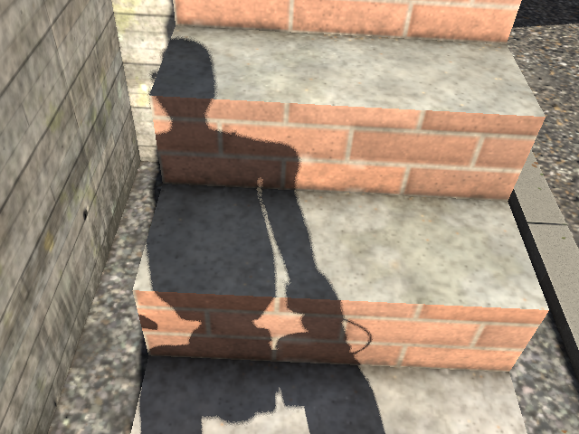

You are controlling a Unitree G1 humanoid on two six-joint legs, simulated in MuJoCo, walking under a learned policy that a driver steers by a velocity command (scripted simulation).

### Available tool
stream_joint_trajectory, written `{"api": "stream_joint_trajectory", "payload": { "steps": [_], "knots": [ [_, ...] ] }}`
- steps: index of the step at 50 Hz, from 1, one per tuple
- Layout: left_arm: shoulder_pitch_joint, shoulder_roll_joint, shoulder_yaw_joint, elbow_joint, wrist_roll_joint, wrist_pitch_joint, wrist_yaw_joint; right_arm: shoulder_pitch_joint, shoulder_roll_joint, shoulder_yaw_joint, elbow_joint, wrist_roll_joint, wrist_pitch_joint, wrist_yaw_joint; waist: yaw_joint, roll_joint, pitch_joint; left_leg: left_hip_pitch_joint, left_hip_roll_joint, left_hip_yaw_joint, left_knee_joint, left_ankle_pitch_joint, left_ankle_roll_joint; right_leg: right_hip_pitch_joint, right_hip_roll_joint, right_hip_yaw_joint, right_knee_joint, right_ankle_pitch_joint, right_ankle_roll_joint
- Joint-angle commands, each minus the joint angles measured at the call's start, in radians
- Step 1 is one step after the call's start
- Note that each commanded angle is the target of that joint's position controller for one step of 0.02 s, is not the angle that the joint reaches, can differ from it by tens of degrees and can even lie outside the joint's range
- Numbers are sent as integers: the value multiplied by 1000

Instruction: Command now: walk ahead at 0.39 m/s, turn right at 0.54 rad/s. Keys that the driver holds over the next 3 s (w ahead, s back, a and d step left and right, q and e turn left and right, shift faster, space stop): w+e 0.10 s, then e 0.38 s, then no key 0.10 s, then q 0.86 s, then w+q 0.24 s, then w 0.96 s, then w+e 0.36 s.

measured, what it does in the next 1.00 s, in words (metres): climbs: right foot 0.19 m higher, then left foot 0.19 m higher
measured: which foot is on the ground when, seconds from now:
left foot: down 0.00-0.20, up 0.22-0.74, down 0.76-1.00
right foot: up 0.00-0.16, down 0.18-0.80, up 0.82-1.00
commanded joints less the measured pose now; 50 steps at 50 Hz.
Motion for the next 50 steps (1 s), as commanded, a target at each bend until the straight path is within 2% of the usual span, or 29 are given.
{"api": "stream_joint_trajectory", "payload": {
  "steps": [1,5,6,7,8,9,10,11,12,13,16,19,22,26,30,33,34,35,36,37,38,39,40,41,42,43,45,48,50],
  "knots": [
    [-389,-47,-38,-321,-6,-38,-2,71,-124,-24,13,-9,-10,15,-42,146,123,256,289,-173,-151,500,143,-519,-41,20,142,-102,-2],
    [-238,20,-21,-403,-11,10,15,-100,-154,-24,23,36,-48,68,107,90,103,5,206,8,-265,487,116,-217,-121,2,-97,-11,-19],
    [-53,20,-39,-348,-17,15,20,-234,-246,-50,-8,86,-40,64,236,32,45,-243,96,115,-241,752,79,254,-122,-2,-620,-135,-72],
    [-44,43,-40,-307,-33,10,17,-92,-383,-103,23,153,-19,65,161,57,14,-185,90,38,-187,1084,117,359,28,-87,-831,-372,-86],
    [29,70,-8,-276,-12,10,11,-85,-423,-121,28,181,8,65,211,175,-116,-118,185,15,-35,1864,173,609,122,-229,-737,-231,-63],
    [139,124,19,-264,-20,4,0,-104,-465,-145,45,167,42,58,259,277,-208,27,215,0,203,1907,196,645,133,-127,-992,-247,-75],
    [178,219,53,-219,-31,9,-35,-74,-427,-142,31,117,75,23,245,254,-192,-37,145,-74,474,1296,162,727,101,185,-1408,-149,-96],
    [161,463,104,-154,25,18,-24,-124,-309,-132,-99,62,61,47,135,-392,-190,-439,-215,-132,1103,11,66,794,-167,1001,-1889,209,-100],
    [41,415,69,-153,73,38,27,-229,-254,-137,-202,26,-16,82,106,-319,-174,-612,-246,-443,1682,-190,50,786,-224,1083,-1982,618,-40],
    [2,265,11,-121,99,14,43,-317,-165,-118,-264,81,-45,101,75,-284,-151,-774,-269,-527,1936,-136,75,682,-220,926,-1861,436,-24],
    [41,69,-25,124,104,-77,-29,-388,-21,-42,-350,86,-89,93,-10,-92,193,-1023,-199,-464,2032,-116,175,387,-104,629,-1736,-30,-113],
    [33,-16,-42,108,63,-113,-58,-310,-105,-44,-274,112,-63,59,-53,14,164,-1058,-179,-391,1949,82,158,384,-90,425,-1782,132,-113],
    [133,29,-25,101,54,-124,-79,-372,-54,-22,-300,151,-46,21,31,98,71,-1155,-202,-296,2128,76,121,511,-124,398,-1746,421,-102],
    [220,89,-4,67,48,-126,-51,-494,-18,0,-407,175,-15,20,88,63,44,-1352,-164,-290,2199,22,81,751,-148,455,-1762,520,-81],
    [240,55,-8,20,34,-157,-15,-499,3,22,-460,158,67,-6,83,-18,34,-1317,-108,-315,2007,37,18,831,-163,428,-1767,706,-60],
    [324,75,7,33,40,-136,24,-453,27,21,-432,150,97,40,78,-46,30,-1239,-82,-316,1719,-14,4,930,-205,402,-1776,865,-37],
    [322,103,16,14,39,-127,45,-495,67,32,-465,137,105,46,67,-79,40,-1225,-43,-389,1525,-154,51,964,-244,413,-1794,950,-19],
    [226,175,29,-13,14,-96,45,-496,69,40,-474,129,102,70,45,-130,72,-1047,-96,-226,1136,-457,79,886,-197,327,-1855,1116,-12],
    [285,244,52,-1,2,-56,51,-517,34,16,-470,127,97,95,80,-208,43,-874,-180,-120,994,-647,79,879,-187,306,-1842,1511,-21],
    [452,234,46,62,1,-59,51,-426,44,1,-390,140,75,111,104,-310,-36,-718,-254,-36,1046,-538,77,945,-237,258,-1824,2027,-73],
    [359,252,40,37,5,-74,64,-301,-86,-49,-374,169,46,120,13,-502,-81,-573,-204,-203,846,-325,131,1010,-255,232,-1649,2325,-89],
    [226,281,55,-19,5,-89,66,-166,-196,-93,-299,151,46,136,-79,-283,-256,-389,-155,-466,820,-43,207,925,-176,117,-1456,2309,-23],
    [190,260,61,-52,8,-92,53,-132,-236,-100,-270,103,65,125,-133,60,-250,-337,-4,-793,482,256,337,790,-2,62,-1163,1470,64],
    [154,188,46,-41,53,-104,27,-184,-248,-104,-255,10,83,99,-138,354,-241,-303,80,-1065,199,588,383,579,96,139,-856,105,100],
    [139,138,32,-68,71,-107,9,-337,-195,-95,-261,9,95,79,-45,208,-176,-376,50,-1092,337,659,417,434,90,175,-603,30,139],
    [103,115,15,-122,86,-100,-4,-397,-143,-78,-269,36,75,61,-17,109,-104,-430,47,-1024,451,483,398,320,69,180,-488,65,124],
    [47,41,-22,-181,110,-128,-25,-387,-135,-80,-214,39,44,46,12,-6,-47,-533,3,-939,524,128,344,215,34,192,-412,173,56],
    [170,53,-25,-187,83,-131,-35,-379,-93,-68,-144,72,23,69,123,13,-5,-623,-34,-833,522,1,319,176,6,150,-378,250,70],
    [199,52,-37,-210,70,-91,-9,-374,-74,-62,-173,104,25,77,146,61,2,-623,-48,-752,561,104,262,163,-60,182,-555,192,88]
  ]
}}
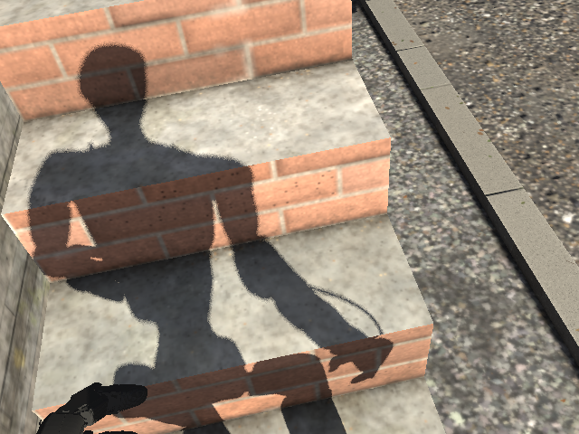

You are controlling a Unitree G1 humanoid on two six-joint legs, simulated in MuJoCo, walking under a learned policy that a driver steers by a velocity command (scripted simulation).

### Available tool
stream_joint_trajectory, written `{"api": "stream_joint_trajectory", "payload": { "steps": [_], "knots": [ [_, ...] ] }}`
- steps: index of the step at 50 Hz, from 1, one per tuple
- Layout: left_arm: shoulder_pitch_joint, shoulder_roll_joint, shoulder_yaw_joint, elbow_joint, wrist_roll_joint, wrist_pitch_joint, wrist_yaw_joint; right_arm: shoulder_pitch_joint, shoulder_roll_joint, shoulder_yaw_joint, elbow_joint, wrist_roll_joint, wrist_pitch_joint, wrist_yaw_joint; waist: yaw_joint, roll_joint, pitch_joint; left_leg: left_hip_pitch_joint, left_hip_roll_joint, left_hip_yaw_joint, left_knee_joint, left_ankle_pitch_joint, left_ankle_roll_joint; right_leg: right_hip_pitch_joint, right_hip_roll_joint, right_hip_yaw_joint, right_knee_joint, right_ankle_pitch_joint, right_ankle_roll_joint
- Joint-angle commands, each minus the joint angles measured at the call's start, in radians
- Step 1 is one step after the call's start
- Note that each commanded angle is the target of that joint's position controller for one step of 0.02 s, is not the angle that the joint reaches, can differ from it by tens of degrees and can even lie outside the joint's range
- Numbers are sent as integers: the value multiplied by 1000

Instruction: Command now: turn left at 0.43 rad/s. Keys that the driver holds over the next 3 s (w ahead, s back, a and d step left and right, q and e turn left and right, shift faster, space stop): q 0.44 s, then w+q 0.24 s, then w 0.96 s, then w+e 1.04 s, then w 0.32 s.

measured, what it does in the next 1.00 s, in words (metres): climbs, turning left: right foot, then left foot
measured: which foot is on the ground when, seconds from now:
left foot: down 0.00-0.10, up 0.12-0.54, down 0.56-1.00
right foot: up 0.00-0.08, down 0.10-0.56, up 0.58-1.00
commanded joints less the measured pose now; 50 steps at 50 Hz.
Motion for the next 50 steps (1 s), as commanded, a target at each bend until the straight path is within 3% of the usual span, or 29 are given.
{"api": "stream_joint_trajectory", "payload": {
  "steps": [1,3,4,5,6,7,8,10,11,13,15,16,17,19,21,24,26,27,29,30,31,33,36,39,45,47,48,49,50],
  "knots": [
    [201,17,-7,-53,-8,38,24,-204,27,21,-122,35,-20,14,180,47,-19,-79,151,-306,-203,433,144,41,-106,45,-155,-2,33],
    [78,-54,-36,-153,-53,37,14,-105,-107,-33,-151,87,24,-2,132,82,19,-48,78,-167,-305,486,46,283,-61,-133,-993,-354,18],
    [125,-109,-31,-115,-77,20,-20,-36,-170,-73,-118,68,55,11,105,68,-64,-20,98,-180,-385,379,66,491,-20,-243,-1023,-111,29],
    [204,-99,-20,-66,-51,14,-38,10,-32,-34,-91,-6,63,16,88,11,-108,-70,26,-145,-157,-25,12,591,-104,-5,-1063,-46,-2],
    [139,77,2,-119,-14,15,-11,82,85,-9,-157,22,63,37,-30,-294,-180,56,-61,-71,97,-86,-84,425,-428,570,-1436,126,-57],
    [-2,164,37,-166,-12,19,15,104,4,-26,-164,40,56,54,-65,-298,-122,86,16,-57,254,29,-105,332,-473,734,-1558,33,-97],
    [-156,170,2,-262,68,14,-56,7,-263,-109,-86,-47,-61,110,90,-235,53,-319,35,-277,531,84,-232,384,-496,801,-1515,-426,-310],
    [-10,12,-73,-177,28,55,-52,-90,-235,-108,-125,-26,-118,96,126,-134,-105,-467,-36,-262,986,255,-224,533,-473,629,-1502,-353,-309],
    [29,-25,-82,-138,26,56,-59,-145,-195,-97,-132,-23,-150,87,128,-46,-64,-516,-26,-259,891,336,-185,573,-438,473,-1498,-302,-240],
    [96,-56,-84,-66,39,27,-43,-112,-132,-85,-114,-46,-144,88,122,-71,-78,-453,-9,-220,778,404,-127,625,-323,168,-1478,-96,-210],
    [125,-43,-59,-49,47,-15,-27,-106,-163,-100,-102,-41,-126,105,140,-60,-90,-430,9,-157,678,328,-140,705,-310,11,-1486,55,-237],
    [140,-1,12,24,-51,-22,16,-57,42,-26,-146,110,-58,72,26,-111,-106,-241,106,1,487,431,-168,703,-274,-110,-1347,229,-153],
    [142,-17,14,21,-54,-31,20,-17,34,-14,-112,121,-25,64,35,-33,-144,-116,84,46,336,427,-182,637,-227,-187,-1341,245,-128],
    [110,26,33,9,-71,-9,8,-97,16,-2,-164,85,15,56,37,-138,-85,111,43,146,96,306,-199,470,-200,-229,-1373,270,-150],
    [113,96,56,41,-75,19,-5,-181,-30,-6,-267,67,47,62,49,-305,-56,82,86,114,-111,36,-139,554,-298,-171,-1372,281,-217],
    [35,76,53,52,-68,19,-13,-132,-96,-35,-276,24,83,54,19,-339,-63,167,122,106,-305,114,-18,528,-428,-102,-1331,271,-240],
    [87,63,50,120,-81,19,-5,-103,-113,-48,-248,16,63,66,28,-243,-18,216,100,93,-526,223,31,522,-346,-144,-1203,182,-223],
    [132,46,49,148,-64,21,3,-58,-129,-54,-221,13,46,70,29,-102,-36,313,121,-3,-617,334,29,467,-303,-205,-1062,54,-195],
    [41,15,39,94,-71,10,45,6,-195,-58,-254,20,33,48,-1,317,-124,579,309,-545,-735,558,110,29,-72,-189,-531,-223,-35],
    [59,56,49,87,-53,1,44,-33,-174,-53,-272,25,30,41,10,332,-166,601,329,-613,-768,302,195,-48,-78,-123,-346,-186,11],
    [-24,74,54,80,-26,6,37,-131,-138,-41,-289,-9,29,36,13,258,-114,481,313,-601,-801,5,226,-90,-92,-93,-234,-85,21],
    [-130,32,36,37,-30,3,23,-206,-83,-19,-280,-42,2,31,37,174,8,298,281,-458,-771,202,187,-115,-78,-86,-42,-18,16],
    [38,28,21,83,-29,-23,5,-35,-81,-33,-212,-20,-5,17,43,26,-110,432,277,-392,-693,325,165,-185,-61,-86,174,112,-23],
    [36,-1,-1,85,-54,-41,1,37,-99,-37,-116,-11,-3,14,54,39,-14,464,300,-405,-708,274,168,-348,-71,-79,276,96,-29],
    [-87,-47,-34,-66,-59,-23,31,138,-145,-53,17,20,-11,29,46,74,59,561,332,-381,-725,306,161,-710,-122,-20,420,-108,-36],
    [-226,-94,-61,-207,-56,-12,40,97,-167,-63,-20,40,3,-2,77,87,62,493,368,-394,-767,340,160,-756,-194,57,395,-233,-50],
    [-202,-110,-91,-235,-47,0,26,-20,-224,-80,-70,75,12,0,144,3,68,309,288,-273,-917,260,125,-490,-213,-79,-93,-230,-58],
    [-110,-143,-100,-225,-54,6,18,-122,-260,-97,-127,91,17,-16,196,54,3,37,288,-199,-1006,496,107,14,-192,-94,-315,-308,-124],
    [117,-106,-70,-156,-91,4,15,-56,-353,-119,-85,98,-2,-10,244,114,-113,-19,339,-185,-1084,1252,161,441,-28,-302,-101,-395,-131]
  ]
}}
Over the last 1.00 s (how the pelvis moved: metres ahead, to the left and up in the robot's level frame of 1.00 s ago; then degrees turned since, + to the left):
0.30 -0.13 0.29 -12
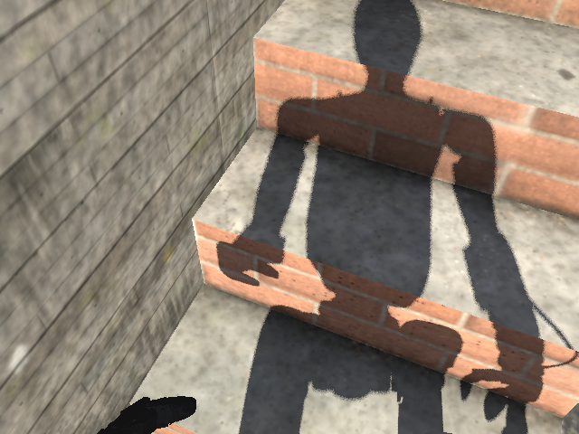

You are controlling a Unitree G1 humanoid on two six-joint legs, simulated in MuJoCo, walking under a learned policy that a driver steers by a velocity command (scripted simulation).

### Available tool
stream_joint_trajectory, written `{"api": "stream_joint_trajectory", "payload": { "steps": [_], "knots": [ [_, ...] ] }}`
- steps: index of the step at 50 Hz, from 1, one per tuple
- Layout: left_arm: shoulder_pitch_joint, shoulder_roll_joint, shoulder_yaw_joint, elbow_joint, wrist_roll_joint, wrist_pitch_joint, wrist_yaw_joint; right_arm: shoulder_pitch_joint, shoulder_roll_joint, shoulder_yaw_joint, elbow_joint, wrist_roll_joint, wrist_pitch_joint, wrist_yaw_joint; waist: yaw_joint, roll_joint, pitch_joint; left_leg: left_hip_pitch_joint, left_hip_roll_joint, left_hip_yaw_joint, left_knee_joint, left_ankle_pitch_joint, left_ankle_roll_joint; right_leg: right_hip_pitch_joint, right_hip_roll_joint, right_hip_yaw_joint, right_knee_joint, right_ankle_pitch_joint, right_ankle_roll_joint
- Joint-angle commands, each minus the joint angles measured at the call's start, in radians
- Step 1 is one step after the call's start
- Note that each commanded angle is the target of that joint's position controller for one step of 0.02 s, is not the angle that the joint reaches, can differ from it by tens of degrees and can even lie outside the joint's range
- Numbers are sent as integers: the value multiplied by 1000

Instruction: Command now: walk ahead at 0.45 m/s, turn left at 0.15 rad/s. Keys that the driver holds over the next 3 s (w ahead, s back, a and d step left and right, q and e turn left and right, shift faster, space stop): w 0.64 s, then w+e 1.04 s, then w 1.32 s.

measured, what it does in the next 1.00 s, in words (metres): steps to the left: right foot 0.20 m higher, then left foot 0.20 m lower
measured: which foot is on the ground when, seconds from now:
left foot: down 0.00-0.06, up 0.08-0.68, down 0.70-1.00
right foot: up 0.00-0.04, down 0.06-0.68, up 0.70-1.00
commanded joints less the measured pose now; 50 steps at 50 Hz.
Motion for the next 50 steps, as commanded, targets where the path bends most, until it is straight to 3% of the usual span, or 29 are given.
{"api": "stream_joint_trajectory", "payload": {
  "steps": [1,2,3,4,5,6,7,9,10,13,17,22,28,29,30,32,33,34,35,36,37,38,39,40,41,42,43,45,50],
  "knots": [
    [127,110,38,-72,-73,-30,-5,-135,-309,-79,-90,58,-43,-18,133,16,-152,-346,147,41,-146,1534,191,891,96,-63,-309,-86,-98],
    [214,148,70,-59,-112,-46,-18,8,-287,-78,-57,65,-54,-21,108,-45,-325,-152,116,39,118,1469,164,936,82,119,-709,-132,-97],
    [301,213,92,8,-70,-29,-16,144,-267,-65,-27,25,-51,-5,45,-261,-504,-95,98,-19,266,1207,214,1070,45,350,-933,-272,-90],
    [301,262,106,53,16,-5,-9,98,-196,-42,-22,-22,-53,22,42,-483,-554,-125,-26,10,550,585,216,1105,-20,509,-1070,-182,-125],
    [282,180,80,83,126,31,-3,-99,-82,-14,-53,-123,-92,33,67,-427,-445,-296,-146,-39,981,162,187,1041,9,522,-1052,16,-110],
    [218,149,76,70,140,51,14,-178,25,8,-122,-97,-142,61,19,-245,-422,-488,-210,-117,1288,133,135,980,-69,690,-1215,-135,-82],
    [209,116,73,131,120,49,17,-239,79,34,-198,-88,-162,86,-32,-136,-285,-595,-187,-81,1389,127,118,884,-95,702,-1242,-299,-64],
    [217,38,61,248,99,3,-2,-259,103,61,-226,-92,-158,118,-95,8,-107,-663,-149,-46,1438,151,118,761,-78,523,-1125,-262,-86],
    [205,2,57,281,93,-17,-21,-216,96,63,-213,-75,-153,119,-109,10,-35,-655,-158,-11,1472,161,115,684,-53,409,-1110,-215,-103],
    [220,-47,47,345,64,-57,-58,-186,65,66,-212,-64,-132,103,-123,-37,49,-719,-178,25,1601,169,105,615,-86,372,-1256,-162,-139],
    [116,-10,62,297,58,-74,-37,-153,1,43,-208,-40,-95,72,-144,-106,89,-688,-172,85,1507,203,9,451,-121,299,-1330,-138,-164],
    [73,23,74,233,58,-86,-15,-187,-1,22,-260,-19,-42,43,-89,-183,13,-687,-112,93,1323,129,-49,519,-166,337,-1313,-109,-192],
    [-120,-1,55,59,61,-71,4,-133,5,25,-359,-20,12,54,-90,-178,-93,-598,-54,53,1125,-15,-71,516,-179,357,-1063,-92,-189],
    [-180,18,61,38,55,-72,2,-38,8,25,-332,-26,19,59,-148,-134,-113,-453,-43,120,950,56,-64,450,-130,275,-986,-66,-167],
    [-241,22,61,34,14,-78,-2,51,-7,11,-303,-29,23,67,-208,-108,-91,-323,33,124,624,203,-18,359,-102,208,-910,-69,-126],
    [-252,-54,25,13,-56,-72,15,58,9,-2,-258,-57,26,92,-210,-85,16,-81,53,324,138,464,6,201,-65,98,-800,-67,-147],
    [-243,-109,5,-15,-57,-67,32,35,-17,-16,-243,-61,26,107,-173,-88,60,-2,78,325,-10,595,13,153,-23,65,-708,18,-163],
    [-193,-171,-11,-13,-45,-78,30,30,17,-5,-223,-32,1,125,-155,-24,56,-6,139,218,-231,706,-4,229,101,-40,-479,86,-161],
    [-148,-247,-24,11,-11,-72,18,38,91,32,-174,-40,-31,135,-126,94,26,-42,115,242,-171,805,-70,188,175,-22,-98,0,-175],
    [-82,-279,1,21,-34,-80,-18,14,100,69,-206,-47,-68,128,-25,259,-56,36,210,131,258,1548,-237,3,233,99,386,-106,-121],
    [93,-173,51,49,-99,-89,-48,96,-83,-3,-236,-21,-52,95,22,436,-258,286,340,-16,335,1814,-286,-118,183,102,627,32,-16],
    [37,-57,79,70,-111,-81,-60,93,-187,-52,-266,-15,-30,72,-25,245,-298,358,382,-119,294,1368,-262,-281,163,126,799,152,24],
    [-199,-53,65,18,-90,-43,-71,80,-278,-81,-297,-49,-17,42,-60,179,-139,305,448,-295,80,432,-94,-508,119,143,802,241,72],
    [-436,20,52,-36,-120,-2,-72,72,-270,-73,-289,-78,-22,38,-133,135,124,182,443,-328,-125,-122,4,-627,79,117,602,312,123],
    [-541,12,53,-42,-101,20,-65,24,-136,-25,-271,-92,-31,16,-132,83,224,26,380,-284,-124,-165,13,-554,90,171,537,363,133],
    [-424,48,66,-12,-88,35,-53,-21,-87,-6,-280,-101,-46,12,-98,167,237,-77,358,-205,-127,-106,23,-401,83,180,429,401,157],
    [-357,75,82,13,-59,43,-38,-33,-51,-2,-279,-120,-54,3,-108,126,165,-68,364,-154,-151,-18,35,-299,103,178,409,411,176],
    [-260,79,103,42,-62,56,-34,0,-58,-4,-256,-111,-75,-7,-121,111,61,25,343,-53,-139,37,35,-234,132,126,486,435,173],
    [-185,63,110,114,-68,59,-24,90,-40,-5,-185,-123,-56,16,-171,57,35,244,267,143,-87,235,-2,-307,128,86,492,402,138]
  ]
}}
Over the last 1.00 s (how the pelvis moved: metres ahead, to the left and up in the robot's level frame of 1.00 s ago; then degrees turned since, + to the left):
0.21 -0.01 0.08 27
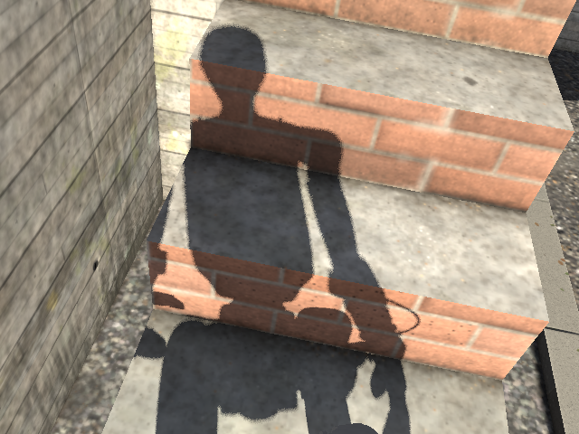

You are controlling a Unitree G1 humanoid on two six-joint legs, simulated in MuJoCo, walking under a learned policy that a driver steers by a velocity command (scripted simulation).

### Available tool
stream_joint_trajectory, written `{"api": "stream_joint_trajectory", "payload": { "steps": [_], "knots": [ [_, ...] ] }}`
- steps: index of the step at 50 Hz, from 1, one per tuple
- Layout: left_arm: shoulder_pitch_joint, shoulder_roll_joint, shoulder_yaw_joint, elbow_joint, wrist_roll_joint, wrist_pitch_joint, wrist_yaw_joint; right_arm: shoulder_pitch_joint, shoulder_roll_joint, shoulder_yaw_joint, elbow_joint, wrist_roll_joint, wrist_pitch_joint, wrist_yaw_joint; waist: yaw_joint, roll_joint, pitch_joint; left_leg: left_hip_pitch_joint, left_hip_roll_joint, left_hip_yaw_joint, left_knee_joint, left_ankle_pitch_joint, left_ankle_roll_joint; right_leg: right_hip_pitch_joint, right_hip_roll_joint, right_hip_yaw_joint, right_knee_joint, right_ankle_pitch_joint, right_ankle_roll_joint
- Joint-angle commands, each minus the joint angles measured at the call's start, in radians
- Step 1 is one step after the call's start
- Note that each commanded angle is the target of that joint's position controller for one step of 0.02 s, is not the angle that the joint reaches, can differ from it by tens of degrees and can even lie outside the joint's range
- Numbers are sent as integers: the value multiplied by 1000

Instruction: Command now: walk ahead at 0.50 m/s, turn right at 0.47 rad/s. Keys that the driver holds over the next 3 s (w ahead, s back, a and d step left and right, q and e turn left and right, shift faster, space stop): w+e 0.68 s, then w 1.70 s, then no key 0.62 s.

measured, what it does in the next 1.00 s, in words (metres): climbs, turning right: right foot 0.19 m higher, then left foot 0.19 m higher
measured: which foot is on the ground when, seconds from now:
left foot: down 0.00-0.28, up 0.30-0.74, down 0.76-1.00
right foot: up 0.00-0.20, down 0.22-0.76, up 0.78-1.00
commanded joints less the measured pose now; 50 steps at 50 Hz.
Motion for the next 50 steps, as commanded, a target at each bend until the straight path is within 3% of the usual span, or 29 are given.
{"api": "stream_joint_trajectory", "payload": {
  "steps": [1,6,8,10,11,12,13,14,15,16,17,18,20,22,24,29,31,32,33,34,36,37,38,39,40,41,44,47,50],
  "knots": [
    [-169,1,1,-108,-5,-23,10,9,-151,-42,-41,-10,-4,4,-24,168,56,247,243,-193,-201,372,-58,-316,-25,9,67,-20,-7],
    [-206,22,1,-179,22,-5,29,-37,-134,-28,26,-21,-16,-4,29,164,95,249,240,-89,-276,505,-2,-293,-98,45,-44,-138,-61],
    [-290,-3,-39,-238,36,10,15,-119,-223,-58,12,13,6,4,32,124,157,12,175,19,-425,574,11,4,-123,-146,-559,-295,-95],
    [-5,-9,-37,-173,22,14,13,-153,-296,-65,53,97,29,-28,173,212,-24,-20,207,88,-317,1714,26,520,54,-358,-594,-653,-180],
    [52,12,-34,-157,-2,9,3,-109,-335,-70,99,158,34,-57,190,274,-50,97,236,78,-198,2000,41,536,93,-342,-763,-754,-222],
    [131,68,-11,-144,-19,-1,-8,-89,-329,-53,129,161,49,-95,242,364,-93,184,278,61,-18,2080,60,612,88,-219,-954,-704,-264],
    [176,122,2,-151,-24,-15,-29,-114,-387,-61,106,164,73,-112,298,299,-107,188,241,39,153,1954,51,705,102,-69,-1246,-468,-275],
    [144,289,51,-121,31,-5,-13,-221,-297,-43,1,102,60,-98,270,-107,-82,-123,42,51,494,1229,30,780,-74,483,-1601,-444,-360],
    [95,344,54,-149,154,4,32,-320,-331,-51,-15,27,-13,-29,248,-231,-208,-281,-155,-177,1004,203,49,827,-133,914,-1904,-494,-389],
    [-33,223,1,-140,196,15,70,-410,-223,-29,-91,-8,-75,30,170,-52,-191,-527,-149,-337,1515,110,46,787,-178,965,-1881,-415,-385],
    [25,148,-34,-93,210,-9,64,-470,-105,9,-187,-3,-125,60,129,7,-123,-683,-159,-365,1704,80,74,730,-170,904,-1813,-502,-377],
    [72,87,-47,15,196,-40,46,-502,-29,32,-254,-17,-155,66,88,116,-15,-816,-152,-361,1752,84,96,715,-181,802,-1779,-502,-369],
    [102,-8,-62,168,192,-65,-1,-398,5,56,-237,-9,-180,80,1,131,102,-929,-137,-340,1828,102,127,653,-133,606,-1703,-462,-376],
    [150,23,-38,208,112,-88,-44,-248,-28,55,-156,61,-164,56,-40,104,68,-985,-118,-305,1853,99,101,715,-128,454,-1794,-394,-326],
    [152,35,-26,254,81,-105,-65,-290,-33,59,-143,114,-134,4,-18,98,119,-1066,-76,-257,1817,63,93,684,-163,368,-1839,-357,-271],
    [220,88,0,292,81,-114,-61,-607,11,80,-303,134,-126,-51,114,57,147,-1384,5,-181,1882,-58,32,808,-228,396,-1920,-340,-296],
    [262,122,20,277,47,-124,-60,-704,23,98,-386,121,-90,-71,144,45,129,-1374,67,-165,1604,3,18,819,-207,391,-1974,-303,-275],
    [246,123,24,250,54,-127,-60,-704,21,105,-405,108,-76,-70,138,13,92,-1282,78,-139,1477,73,11,794,-197,375,-1995,-245,-271],
    [217,163,46,202,25,-119,-40,-694,50,129,-430,63,-54,-70,128,-18,23,-996,115,-117,1194,43,32,725,-197,324,-2098,-62,-257],
    [168,174,57,166,43,-96,-10,-578,78,131,-401,56,-46,-55,63,-33,-40,-662,78,-111,1048,-27,43,614,-183,291,-2111,142,-257],
    [221,304,87,182,7,-89,44,-218,-32,50,-272,126,-62,6,-92,-127,-235,-160,-63,-16,969,-191,33,722,-234,247,-1981,1062,-209],
    [207,323,86,198,5,-102,62,-96,-144,6,-221,155,-64,18,-165,-98,-241,-222,-58,-66,679,-281,35,958,-223,203,-1753,1244,-216],
    [222,282,77,206,63,-120,69,-21,-193,-20,-158,136,-62,28,-170,-10,-280,-161,-53,-206,515,-322,51,1011,-209,211,-1512,1144,-250],
    [249,100,50,158,97,-118,18,5,-345,-69,-84,47,-47,24,-88,537,-370,-16,186,-877,38,-617,149,694,41,100,-1103,212,-207],
    [190,110,42,123,175,-154,-27,-110,-301,-75,-92,-20,-11,0,-57,419,-385,-52,222,-1256,-210,-823,168,516,110,224,-674,-84,-171],
    [73,0,11,17,190,-173,-53,-191,-213,-42,-57,-4,-10,-29,19,287,-198,-167,239,-1227,-226,-824,136,367,82,237,-497,-38,-177],
    [4,-47,-38,-39,143,-202,-76,-151,3,9,165,-9,-73,-16,101,101,-28,-369,211,-807,112,-425,195,333,46,158,-345,84,-185],
    [20,-60,-67,-80,111,-197,-53,-58,51,26,323,15,-112,23,137,103,26,-296,233,-703,4,-260,215,158,70,119,-62,-4,-211],
    [68,10,-59,-63,68,-173,-6,-111,5,26,309,40,-126,53,167,75,94,-337,235,-491,-67,-113,148,131,4,142,-214,24,-207]
  ]
}}
Over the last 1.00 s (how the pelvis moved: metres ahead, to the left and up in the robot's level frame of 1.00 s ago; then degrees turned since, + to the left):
-0.02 0.11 0.00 -6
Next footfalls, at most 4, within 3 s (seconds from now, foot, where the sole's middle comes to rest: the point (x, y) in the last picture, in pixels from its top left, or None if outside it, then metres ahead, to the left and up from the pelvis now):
0.22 right None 0.15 -0.13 -0.59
0.76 left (232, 389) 0.48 0.04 -0.40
1.20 right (386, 418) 0.43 -0.21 -0.40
1.60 left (303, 206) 0.73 -0.07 -0.21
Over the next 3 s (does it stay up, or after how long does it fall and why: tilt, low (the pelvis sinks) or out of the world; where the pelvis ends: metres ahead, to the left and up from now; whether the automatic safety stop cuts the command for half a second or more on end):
stays up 0.85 -0.15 0.74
